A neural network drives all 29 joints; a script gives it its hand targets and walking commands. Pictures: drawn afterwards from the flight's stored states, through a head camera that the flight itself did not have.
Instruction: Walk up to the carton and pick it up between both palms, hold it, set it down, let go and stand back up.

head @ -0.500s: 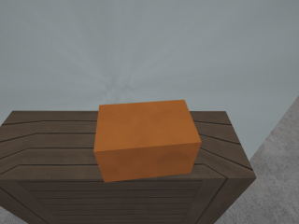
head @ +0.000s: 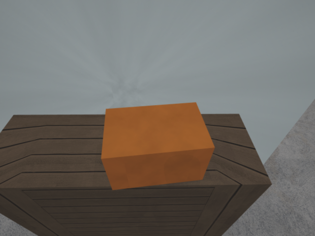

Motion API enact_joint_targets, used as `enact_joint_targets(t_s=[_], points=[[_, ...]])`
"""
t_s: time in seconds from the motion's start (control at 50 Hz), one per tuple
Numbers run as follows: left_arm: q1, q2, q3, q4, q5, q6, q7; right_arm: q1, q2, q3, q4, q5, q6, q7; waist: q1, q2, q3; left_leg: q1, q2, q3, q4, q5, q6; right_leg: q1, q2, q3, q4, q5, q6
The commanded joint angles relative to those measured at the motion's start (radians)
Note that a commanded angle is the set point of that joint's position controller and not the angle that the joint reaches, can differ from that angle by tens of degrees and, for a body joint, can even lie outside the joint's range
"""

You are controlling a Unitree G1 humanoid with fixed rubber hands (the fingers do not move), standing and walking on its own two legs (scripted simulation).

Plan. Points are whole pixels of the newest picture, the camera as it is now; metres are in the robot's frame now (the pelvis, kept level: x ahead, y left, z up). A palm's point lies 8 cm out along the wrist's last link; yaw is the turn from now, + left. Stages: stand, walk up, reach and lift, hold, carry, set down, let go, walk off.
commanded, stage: stand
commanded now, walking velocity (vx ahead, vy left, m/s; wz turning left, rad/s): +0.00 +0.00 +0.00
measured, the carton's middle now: (155, 145) +0.42 +0.02 -0.02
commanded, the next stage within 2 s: none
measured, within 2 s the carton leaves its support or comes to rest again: neither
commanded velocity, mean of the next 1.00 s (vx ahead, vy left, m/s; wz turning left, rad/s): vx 0.00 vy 0.00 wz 0.00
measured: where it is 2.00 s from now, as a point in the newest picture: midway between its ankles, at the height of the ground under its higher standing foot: outside the picture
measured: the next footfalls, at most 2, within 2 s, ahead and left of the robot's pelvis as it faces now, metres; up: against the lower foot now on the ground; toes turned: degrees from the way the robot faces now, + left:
none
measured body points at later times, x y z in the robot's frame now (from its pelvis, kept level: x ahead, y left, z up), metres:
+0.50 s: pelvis -0.01 +0.00 +0.00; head -0.01 +0.01 +0.45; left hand +0.08 +0.30 -0.13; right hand +0.08 -0.30 -0.12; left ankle +0.01 +0.11 -0.75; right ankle -0.01 -0.12 -0.75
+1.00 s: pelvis +0.00 +0.00 +0.00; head +0.00 +0.01 +0.45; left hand +0.09 +0.31 -0.13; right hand +0.09 -0.30 -0.12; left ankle +0.01 +0.11 -0.75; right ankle -0.01 -0.12 -0.75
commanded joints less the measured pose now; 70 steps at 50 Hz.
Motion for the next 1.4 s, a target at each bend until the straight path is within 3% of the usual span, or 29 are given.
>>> enact_joint_targets(t_s=[0.0,0.1,0.12,0.16,0.18,0.3,0.34,0.36,0.4,0.42,0.52,0.6,0.62,0.66,0.68,0.7,0.8,0.86,0.94,0.98,1.02,1.06,1.08,1.1,1.14,1.2,1.22,1.36,1.38], points=[[-0.025,0.193,0.027,-0.048,0.001,-0.011,0.009,-0.038,-0.198,-0.033,-0.044,0.005,-0.019,-0.008,0.004,0.022,-0.023,0.008,0.137,-0.119,-0.077,0.145,0.016,-0.046,-0.13,0.095,-0.054,0.144,-0.035],[-0.059,0.17,0.025,-0.05,-0.001,-0.012,0.003,-0.054,-0.239,-0.049,-0.041,-0.004,-0.019,-0.007,0.009,0.041,-0.048,0.021,0.137,-0.098,-0.087,0.152,0.014,-0.04,-0.138,0.091,-0.062,0.115,-0.037],[-0.038,0.22,0.031,-0.034,0.0,-0.008,0.007,-0.032,-0.21,-0.043,-0.035,-0.001,-0.015,-0.006,-0.004,-0.011,0.0,0.019,0.136,-0.121,-0.111,0.141,0.012,-0.065,-0.123,0.086,-0.067,0.107,-0.033],[-0.053,0.194,0.027,-0.05,-0.004,-0.017,0.001,-0.062,-0.221,-0.047,-0.036,0.004,-0.016,-0.007,0.015,0.067,-0.015,-0.005,0.133,-0.116,-0.106,0.132,0.016,-0.042,-0.133,0.1,-0.071,0.096,-0.035],[-0.061,0.19,0.027,-0.051,-0.006,-0.014,0.003,-0.066,-0.221,-0.047,-0.038,0.004,-0.02,-0.005,0.009,0.013,-0.006,0.004,0.132,-0.109,-0.112,0.098,0.011,-0.055,-0.131,0.101,-0.072,0.086,-0.042],[-0.079,0.17,0.021,-0.048,0.004,-0.017,0.007,-0.058,-0.235,-0.057,-0.016,-0.006,-0.017,-0.006,-0.002,-0.001,-0.017,0.016,0.131,-0.118,-0.129,0.049,0.014,-0.081,-0.127,0.092,-0.073,0.065,-0.026],[-0.044,0.2,0.031,-0.023,-0.001,-0.018,0.0,-0.081,-0.209,-0.052,-0.035,-0.002,-0.015,-0.003,0.007,0.053,-0.056,0.038,0.136,-0.11,-0.112,0.068,0.015,-0.052,-0.133,0.109,-0.09,0.068,-0.032],[-0.045,0.201,0.029,-0.032,0.007,-0.017,0.007,-0.068,-0.207,-0.052,-0.035,0.003,-0.013,0.001,-0.008,0.001,-0.023,0.032,0.135,-0.118,-0.1,0.064,0.011,-0.083,-0.121,0.089,-0.087,0.075,-0.031],[-0.067,0.179,0.025,-0.043,0.009,-0.014,0.0,-0.062,-0.209,-0.047,-0.027,0.0,-0.018,-0.003,-0.01,0.009,-0.019,-0.005,0.121,-0.111,-0.135,0.007,0.005,-0.069,-0.118,0.095,-0.082,0.048,-0.024],[-0.056,0.189,0.03,-0.037,-0.004,-0.015,-0.001,-0.077,-0.243,-0.051,-0.014,-0.002,-0.014,0.002,0.01,0.033,-0.051,0.002,0.136,-0.123,-0.136,0.012,0.01,-0.054,-0.128,0.092,-0.07,0.06,-0.03],[-0.045,0.215,0.033,-0.024,0.001,-0.015,0.007,-0.045,-0.217,-0.05,-0.012,-0.003,-0.018,-0.004,-0.005,0.046,-0.031,0.016,0.127,-0.106,-0.114,0.062,0.001,-0.067,-0.124,0.111,-0.083,0.078,-0.036],[-0.041,0.171,0.026,-0.035,-0.004,-0.019,0.003,-0.049,-0.227,-0.052,-0.006,0.003,-0.017,-0.004,0.005,-0.015,-0.071,0.036,0.137,-0.108,-0.093,0.151,0.006,-0.024,-0.135,0.09,-0.073,0.147,-0.028],[-0.043,0.184,0.023,-0.03,-0.008,-0.013,0.003,-0.064,-0.216,-0.044,-0.015,0.005,-0.019,-0.002,0.006,0.043,-0.058,0.015,0.136,-0.111,-0.096,0.135,0.011,-0.029,-0.144,0.111,-0.07,0.141,-0.03],[-0.053,0.194,0.029,-0.018,-0.001,-0.007,0.005,-0.068,-0.232,-0.046,-0.013,0.006,-0.016,-0.005,-0.008,0.056,-0.037,0.012,0.131,-0.105,-0.111,0.095,0.007,-0.054,-0.135,0.101,-0.074,0.138,-0.034],[-0.042,0.211,0.036,-0.016,0.004,-0.014,0.007,-0.051,-0.207,-0.05,-0.007,-0.003,-0.015,-0.006,-0.002,-0.003,-0.062,0.031,0.136,-0.115,-0.115,0.123,0.011,-0.025,-0.127,0.077,-0.061,0.121,-0.031],[-0.047,0.201,0.026,-0.026,0.001,-0.012,0.005,-0.074,-0.224,-0.051,-0.014,0.001,-0.017,-0.003,0.018,0.011,-0.067,0.031,0.138,-0.101,-0.1,0.11,0.009,-0.033,-0.143,0.093,-0.071,0.142,-0.034],[-0.056,0.201,0.028,-0.023,-0.004,-0.01,0.01,-0.052,-0.236,-0.055,0.007,0.001,-0.012,-0.01,0.004,0.035,-0.025,0.039,0.14,-0.108,-0.106,0.166,0.013,-0.046,-0.141,0.098,-0.079,0.157,-0.04],[-0.059,0.187,0.033,-0.029,-0.004,-0.011,0.012,-0.075,-0.224,-0.053,-0.012,0.004,-0.013,-0.011,0.01,-0.018,-0.054,0.052,0.136,-0.099,-0.099,0.173,0.009,-0.024,-0.134,0.082,-0.075,0.183,-0.03],[-0.039,0.215,0.034,-0.01,-0.005,-0.013,0.011,-0.051,-0.208,-0.043,0.001,0.004,-0.009,-0.004,-0.01,0.051,-0.044,0.044,0.14,-0.098,-0.1,0.163,0.008,-0.031,-0.134,0.095,-0.073,0.166,-0.02],[-0.059,0.205,0.034,-0.023,-0.007,-0.01,0.006,-0.067,-0.21,-0.04,-0.005,0.009,-0.008,-0.003,-0.003,-0.003,-0.073,0.055,0.137,-0.093,-0.113,0.175,-0.005,-0.029,-0.133,0.097,-0.063,0.174,-0.025],[-0.052,0.189,0.029,-0.018,0.001,-0.016,0.008,-0.058,-0.206,-0.04,0.004,0.002,-0.015,-0.005,-0.008,0.046,-0.057,0.069,0.134,-0.085,-0.113,0.191,-0.004,-0.044,-0.129,0.108,-0.07,0.197,-0.021],[-0.056,0.201,0.031,-0.028,-0.002,-0.01,0.012,-0.075,-0.205,-0.048,-0.005,0.009,-0.011,-0.008,-0.006,0.001,-0.06,0.06,0.14,-0.09,-0.097,0.182,0.0,-0.035,-0.133,0.095,-0.064,0.209,-0.028],[-0.048,0.181,0.028,-0.019,-0.007,-0.012,0.006,-0.08,-0.233,-0.053,-0.001,-0.001,-0.014,-0.012,0.007,0.045,-0.028,0.043,0.138,-0.086,-0.091,0.199,0.006,-0.042,-0.138,0.088,-0.076,0.195,-0.02],[-0.049,0.198,0.029,-0.018,-0.007,-0.012,0.005,-0.059,-0.212,-0.047,-0.003,0.005,-0.014,-0.008,0.0,-0.03,-0.042,0.057,0.139,-0.1,-0.105,0.187,0.002,-0.053,-0.133,0.081,-0.063,0.171,-0.023],[-0.048,0.185,0.029,-0.025,-0.009,-0.011,0.007,-0.057,-0.229,-0.046,-0.005,0.003,-0.013,-0.007,0.005,0.021,-0.039,0.057,0.138,-0.093,-0.095,0.178,-0.001,-0.047,-0.133,0.093,-0.07,0.175,-0.028],[-0.059,0.195,0.024,-0.018,-0.007,-0.016,0.011,-0.064,-0.21,-0.052,-0.005,0.0,-0.006,-0.009,-0.012,-0.001,-0.062,0.065,0.139,-0.087,-0.089,0.204,0.005,-0.027,-0.143,0.104,-0.068,0.231,-0.034],[-0.043,0.2,0.029,-0.029,-0.008,-0.016,0.007,-0.071,-0.231,-0.053,-0.003,0.002,-0.01,-0.011,0.01,0.046,-0.055,0.035,0.131,-0.086,-0.086,0.184,0.002,0.0,-0.138,0.102,-0.087,0.226,-0.028],[-0.048,0.223,0.035,-0.011,-0.006,-0.011,0.011,-0.071,-0.217,-0.056,-0.007,0.006,-0.012,-0.006,-0.003,-0.018,-0.06,0.074,0.14,-0.099,-0.112,0.141,0.008,-0.016,-0.142,0.091,-0.083,0.186,-0.036],[-0.056,0.226,0.038,-0.02,-0.004,-0.01,0.012,-0.057,-0.214,-0.053,-0.01,0.003,-0.011,-0.001,0.005,0.044,-0.051,0.059,0.139,-0.084,-0.116,0.173,0.003,-0.01,-0.141,0.103,-0.072,0.196,-0.033]])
